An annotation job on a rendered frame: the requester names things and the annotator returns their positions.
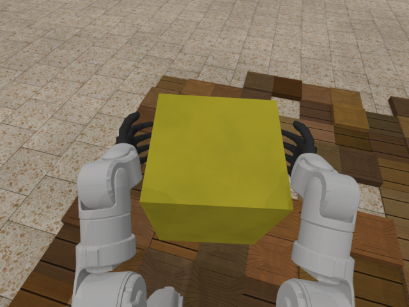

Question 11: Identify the right robot forearm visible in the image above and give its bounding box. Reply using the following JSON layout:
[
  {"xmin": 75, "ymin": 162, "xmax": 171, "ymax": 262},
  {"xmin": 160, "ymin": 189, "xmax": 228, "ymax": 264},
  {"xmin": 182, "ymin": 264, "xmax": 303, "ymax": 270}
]
[{"xmin": 290, "ymin": 153, "xmax": 360, "ymax": 307}]

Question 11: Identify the left robot upper arm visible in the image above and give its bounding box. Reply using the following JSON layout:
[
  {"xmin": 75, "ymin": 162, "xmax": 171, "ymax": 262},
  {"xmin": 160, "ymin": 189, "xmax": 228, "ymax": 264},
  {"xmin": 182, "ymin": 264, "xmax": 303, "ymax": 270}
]
[{"xmin": 72, "ymin": 271, "xmax": 147, "ymax": 307}]

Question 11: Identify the robot left thigh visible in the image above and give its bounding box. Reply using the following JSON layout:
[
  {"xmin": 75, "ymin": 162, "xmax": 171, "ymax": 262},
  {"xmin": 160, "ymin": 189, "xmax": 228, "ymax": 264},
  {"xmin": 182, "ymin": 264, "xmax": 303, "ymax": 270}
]
[{"xmin": 146, "ymin": 288, "xmax": 183, "ymax": 307}]

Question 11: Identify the robot left hand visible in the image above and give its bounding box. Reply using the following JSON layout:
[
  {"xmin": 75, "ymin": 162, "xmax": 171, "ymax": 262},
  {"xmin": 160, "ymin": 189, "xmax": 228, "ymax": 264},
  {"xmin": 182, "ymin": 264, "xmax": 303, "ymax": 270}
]
[{"xmin": 116, "ymin": 112, "xmax": 153, "ymax": 164}]

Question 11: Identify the robot right hand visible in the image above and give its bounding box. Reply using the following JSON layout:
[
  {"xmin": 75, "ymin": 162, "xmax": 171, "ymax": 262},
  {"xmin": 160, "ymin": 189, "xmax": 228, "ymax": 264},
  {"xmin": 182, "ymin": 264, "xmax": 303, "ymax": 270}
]
[{"xmin": 281, "ymin": 120, "xmax": 317, "ymax": 177}]

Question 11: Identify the carton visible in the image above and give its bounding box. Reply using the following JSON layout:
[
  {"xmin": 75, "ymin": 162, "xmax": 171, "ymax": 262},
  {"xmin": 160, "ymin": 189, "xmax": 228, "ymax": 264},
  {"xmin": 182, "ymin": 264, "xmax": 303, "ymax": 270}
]
[{"xmin": 139, "ymin": 93, "xmax": 293, "ymax": 245}]

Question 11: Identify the left robot forearm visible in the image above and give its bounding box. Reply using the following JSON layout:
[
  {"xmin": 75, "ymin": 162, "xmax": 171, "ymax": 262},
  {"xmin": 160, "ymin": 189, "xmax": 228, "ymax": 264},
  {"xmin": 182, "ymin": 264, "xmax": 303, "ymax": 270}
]
[{"xmin": 71, "ymin": 143, "xmax": 143, "ymax": 307}]

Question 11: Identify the right robot upper arm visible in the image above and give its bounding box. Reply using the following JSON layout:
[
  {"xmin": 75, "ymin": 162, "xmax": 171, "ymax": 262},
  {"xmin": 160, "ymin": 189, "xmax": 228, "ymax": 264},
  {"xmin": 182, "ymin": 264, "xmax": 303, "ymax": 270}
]
[{"xmin": 276, "ymin": 278, "xmax": 351, "ymax": 307}]

